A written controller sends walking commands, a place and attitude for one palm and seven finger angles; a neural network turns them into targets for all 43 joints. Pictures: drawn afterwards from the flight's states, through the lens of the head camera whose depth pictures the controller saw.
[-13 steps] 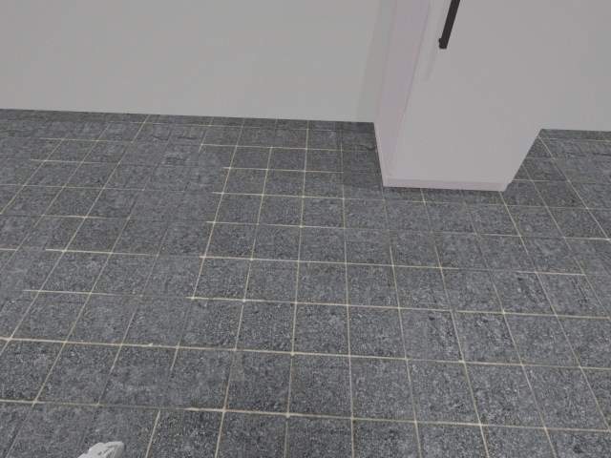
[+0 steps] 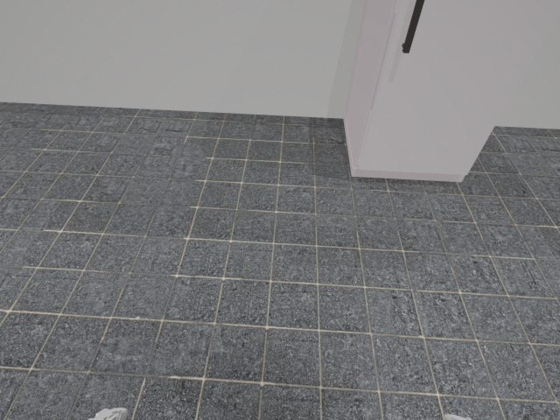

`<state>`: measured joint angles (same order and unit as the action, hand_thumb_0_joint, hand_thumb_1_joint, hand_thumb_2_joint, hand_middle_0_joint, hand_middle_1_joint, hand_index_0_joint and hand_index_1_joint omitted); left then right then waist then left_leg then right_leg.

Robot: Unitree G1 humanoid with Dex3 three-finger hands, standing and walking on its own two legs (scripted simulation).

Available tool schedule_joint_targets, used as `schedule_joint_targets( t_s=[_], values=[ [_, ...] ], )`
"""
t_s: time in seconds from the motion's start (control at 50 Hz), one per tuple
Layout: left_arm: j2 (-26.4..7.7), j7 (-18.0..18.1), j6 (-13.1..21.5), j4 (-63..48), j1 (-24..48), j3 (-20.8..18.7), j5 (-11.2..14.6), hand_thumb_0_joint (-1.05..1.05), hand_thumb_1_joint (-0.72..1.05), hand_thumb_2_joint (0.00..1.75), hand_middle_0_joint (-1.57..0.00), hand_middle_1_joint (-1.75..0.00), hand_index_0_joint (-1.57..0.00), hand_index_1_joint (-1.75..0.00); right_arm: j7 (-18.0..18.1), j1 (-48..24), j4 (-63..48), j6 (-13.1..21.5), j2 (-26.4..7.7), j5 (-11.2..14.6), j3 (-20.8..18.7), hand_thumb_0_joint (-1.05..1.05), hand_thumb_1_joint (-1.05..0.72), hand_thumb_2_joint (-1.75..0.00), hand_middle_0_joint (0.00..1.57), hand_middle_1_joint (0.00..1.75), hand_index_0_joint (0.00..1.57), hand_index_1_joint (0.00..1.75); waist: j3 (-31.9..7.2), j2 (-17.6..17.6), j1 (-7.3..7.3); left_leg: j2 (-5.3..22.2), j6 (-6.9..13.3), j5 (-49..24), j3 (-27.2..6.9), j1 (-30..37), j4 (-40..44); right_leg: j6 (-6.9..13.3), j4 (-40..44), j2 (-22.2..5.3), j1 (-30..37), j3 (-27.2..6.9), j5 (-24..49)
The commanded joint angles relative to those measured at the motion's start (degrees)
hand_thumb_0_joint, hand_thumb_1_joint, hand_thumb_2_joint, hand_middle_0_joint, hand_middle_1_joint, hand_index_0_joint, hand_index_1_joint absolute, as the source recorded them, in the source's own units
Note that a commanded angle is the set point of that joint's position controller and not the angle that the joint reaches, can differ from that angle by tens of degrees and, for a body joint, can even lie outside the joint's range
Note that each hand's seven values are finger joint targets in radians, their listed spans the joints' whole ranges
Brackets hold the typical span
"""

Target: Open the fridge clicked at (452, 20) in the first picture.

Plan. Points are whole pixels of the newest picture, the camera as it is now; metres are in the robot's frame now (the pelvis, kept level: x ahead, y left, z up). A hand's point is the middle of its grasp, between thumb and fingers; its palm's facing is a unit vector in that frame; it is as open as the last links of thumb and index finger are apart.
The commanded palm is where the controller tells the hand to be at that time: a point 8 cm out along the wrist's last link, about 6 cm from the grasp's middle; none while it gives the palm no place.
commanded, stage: stand and wait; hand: left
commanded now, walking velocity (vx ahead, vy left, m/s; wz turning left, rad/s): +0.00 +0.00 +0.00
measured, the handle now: out of the picture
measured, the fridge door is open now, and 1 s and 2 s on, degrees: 0 0 0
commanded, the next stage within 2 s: look at it before walking up in 0.56 s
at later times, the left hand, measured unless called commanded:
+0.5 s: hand out of the picture +0.05 +0.25 -0.15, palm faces -0.03 -0.94 -0.34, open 7.4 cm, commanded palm none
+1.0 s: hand out of the picture +0.05 +0.24 -0.15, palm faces -0.04 -0.94 -0.33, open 7.4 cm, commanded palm none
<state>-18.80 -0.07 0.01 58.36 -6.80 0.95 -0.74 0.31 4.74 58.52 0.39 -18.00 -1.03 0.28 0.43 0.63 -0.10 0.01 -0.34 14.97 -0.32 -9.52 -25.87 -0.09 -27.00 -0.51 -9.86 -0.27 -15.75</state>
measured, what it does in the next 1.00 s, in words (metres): stands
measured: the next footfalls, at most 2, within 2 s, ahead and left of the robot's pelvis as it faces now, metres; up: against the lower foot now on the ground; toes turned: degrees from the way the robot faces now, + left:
none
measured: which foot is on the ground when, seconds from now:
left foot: down 0.00-1.00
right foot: down 0.00-1.00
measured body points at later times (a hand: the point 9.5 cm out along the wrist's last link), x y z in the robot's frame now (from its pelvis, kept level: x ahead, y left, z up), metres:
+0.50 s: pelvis -0.02 +0.00 +0.00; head -0.02 +0.00 +0.45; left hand +0.05 +0.30 -0.13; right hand +0.05 -0.30 -0.13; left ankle -0.01 +0.12 -0.74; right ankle -0.01 -0.12 -0.74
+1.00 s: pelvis -0.02 -0.01 +0.01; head -0.01 -0.01 +0.45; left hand +0.06 +0.29 -0.13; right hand +0.05 -0.30 -0.13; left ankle -0.01 +0.12 -0.74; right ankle -0.01 -0.12 -0.74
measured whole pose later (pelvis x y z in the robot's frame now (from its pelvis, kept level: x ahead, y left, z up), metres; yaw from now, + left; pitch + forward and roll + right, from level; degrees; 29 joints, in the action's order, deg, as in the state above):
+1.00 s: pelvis -0.02 -0.01 +0.01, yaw +0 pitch -2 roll +0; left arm -19.6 -0.3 0.2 62.6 -7.9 0.6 -0.9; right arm 0.0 7.0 63.9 0.3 -19.2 -0.6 0.2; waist 1.7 0.2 0.1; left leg 0.7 -0.9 11.1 -0.4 -9.0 -21.6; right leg 0.4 -22.6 0.2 -9.4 -0.2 -11.7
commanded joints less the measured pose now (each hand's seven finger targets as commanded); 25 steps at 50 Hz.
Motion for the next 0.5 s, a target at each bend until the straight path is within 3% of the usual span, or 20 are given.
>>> schedule_joint_targets(
  t_s=[0.0,0.48],
  values=[
    [-12.33,0.93,1.33,-3.63,2.37,-3.24,0.23,0.00,0.90,0.90,-0.20,-0.30,-0.20,-0.30,0.74,-2.52,-3.40,1.56,-12.48,0.17,-2.94,0.00,-0.90,-0.90,0.20,0.30,0.20,0.30,-3.48,-0.78,0.05,6.03,2.32,-14.43,-4.42,1.61,3.83,2.19,4.42,-6.26,1.17,-4.78,14.25],
    [-12.80,0.59,1.33,0.15,1.49,-2.89,0.24,0.00,0.90,0.90,-0.20,-0.30,-0.20,-0.30,0.42,-0.67,1.00,1.48,-13.45,0.46,-2.36,0.00,-0.90,-0.90,0.20,0.30,0.20,0.30,-0.88,-0.60,-0.11,6.33,2.01,-7.37,-5.71,0.42,7.47,2.06,8.68,-6.32,0.15,-6.14,5.42]
  ],
)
